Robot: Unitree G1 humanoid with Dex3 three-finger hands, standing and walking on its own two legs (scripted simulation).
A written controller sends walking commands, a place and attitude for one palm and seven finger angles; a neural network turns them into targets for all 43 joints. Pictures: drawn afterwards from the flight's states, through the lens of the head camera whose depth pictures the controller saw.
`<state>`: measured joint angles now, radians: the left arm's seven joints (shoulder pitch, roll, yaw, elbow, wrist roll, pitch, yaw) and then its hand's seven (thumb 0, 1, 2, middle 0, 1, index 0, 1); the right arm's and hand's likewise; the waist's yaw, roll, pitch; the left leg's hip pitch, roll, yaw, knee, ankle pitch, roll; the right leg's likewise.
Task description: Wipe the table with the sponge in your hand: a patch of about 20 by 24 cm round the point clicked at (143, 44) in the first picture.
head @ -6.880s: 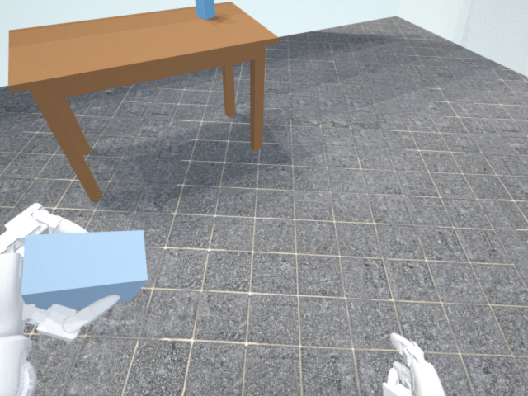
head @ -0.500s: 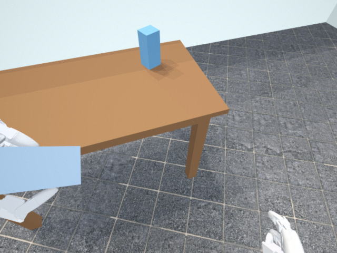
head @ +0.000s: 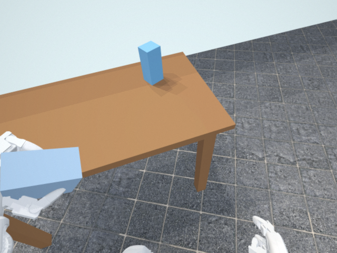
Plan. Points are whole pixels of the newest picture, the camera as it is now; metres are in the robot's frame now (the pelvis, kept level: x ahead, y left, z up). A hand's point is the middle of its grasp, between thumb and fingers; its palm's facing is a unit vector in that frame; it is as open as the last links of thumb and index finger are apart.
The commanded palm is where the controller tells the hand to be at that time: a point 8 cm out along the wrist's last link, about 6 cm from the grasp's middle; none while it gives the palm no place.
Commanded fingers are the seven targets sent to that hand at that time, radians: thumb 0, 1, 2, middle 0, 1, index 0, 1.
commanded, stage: take the last steps up to it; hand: left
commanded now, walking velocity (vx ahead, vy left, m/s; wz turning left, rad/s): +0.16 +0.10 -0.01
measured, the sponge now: (53, 174) +0.23 +0.22 +0.14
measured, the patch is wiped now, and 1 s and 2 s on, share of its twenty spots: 0.00 0.00 0.00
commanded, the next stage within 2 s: come to a stop and stand still in 0.02 s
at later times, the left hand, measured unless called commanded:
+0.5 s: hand (36, 172) +0.22 +0.24 +0.16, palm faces +0.35 -0.83 -0.43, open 10.1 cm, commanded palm +0.17 +0.29 +0.17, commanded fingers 0.00 0.10 1.30 -1.20 -1.60 -1.20 -1.60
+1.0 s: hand (29, 197) +0.18 +0.23 +0.17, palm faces +0.35 -0.86 -0.38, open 10.0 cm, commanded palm +0.12 +0.26 +0.17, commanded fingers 0.00 0.10 1.30 -1.20 -1.60 -1.20 -1.60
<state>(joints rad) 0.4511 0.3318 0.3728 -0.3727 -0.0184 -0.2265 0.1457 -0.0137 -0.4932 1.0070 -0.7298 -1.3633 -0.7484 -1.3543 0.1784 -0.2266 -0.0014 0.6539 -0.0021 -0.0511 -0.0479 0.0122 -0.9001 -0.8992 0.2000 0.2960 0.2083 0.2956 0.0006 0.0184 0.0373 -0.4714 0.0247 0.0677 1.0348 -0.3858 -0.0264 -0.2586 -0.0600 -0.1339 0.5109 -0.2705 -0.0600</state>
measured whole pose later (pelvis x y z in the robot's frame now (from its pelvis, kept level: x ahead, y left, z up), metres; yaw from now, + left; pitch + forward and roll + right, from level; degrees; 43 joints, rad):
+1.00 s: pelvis -0.06 -0.01 -0.01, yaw -4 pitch -4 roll +0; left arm 0.36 0.40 0.36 -0.41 -0.02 -0.19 0.11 -0.01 -0.49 1.01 -0.73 -1.36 -0.75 -1.35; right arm 0.25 -0.25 -0.01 0.59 -0.01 -0.15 -0.06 0.01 -0.90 -0.90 0.19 0.30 0.20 0.29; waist 0.02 -0.04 0.05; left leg -0.31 0.00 -0.02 0.56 -0.32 0.02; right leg -0.25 0.08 -0.08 0.44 -0.15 -0.09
